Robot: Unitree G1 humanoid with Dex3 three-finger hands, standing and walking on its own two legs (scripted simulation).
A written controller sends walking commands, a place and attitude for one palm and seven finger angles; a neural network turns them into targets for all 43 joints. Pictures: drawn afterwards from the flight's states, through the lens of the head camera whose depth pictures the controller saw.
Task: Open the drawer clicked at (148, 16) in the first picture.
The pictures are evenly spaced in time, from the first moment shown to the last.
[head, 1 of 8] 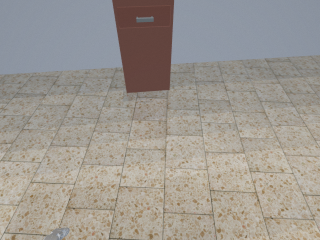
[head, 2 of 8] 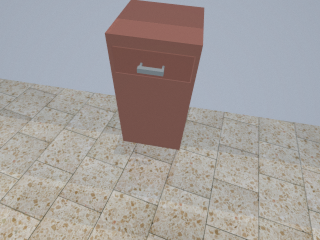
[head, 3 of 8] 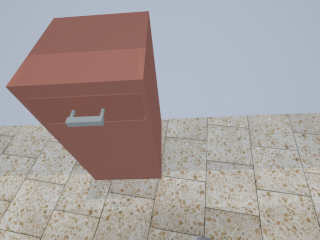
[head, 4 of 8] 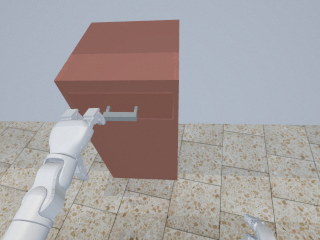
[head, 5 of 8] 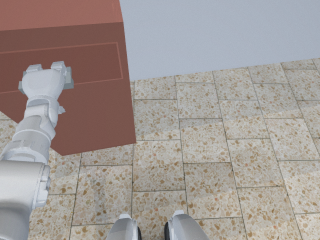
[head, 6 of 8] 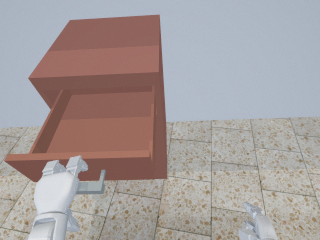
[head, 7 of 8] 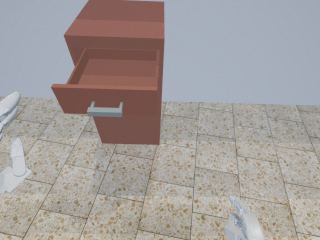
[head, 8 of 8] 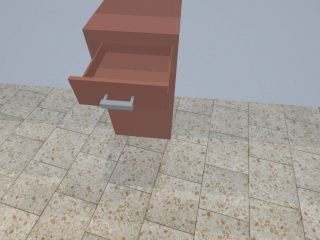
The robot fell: no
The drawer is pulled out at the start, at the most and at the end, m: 0.00 0.30 0.27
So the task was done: yes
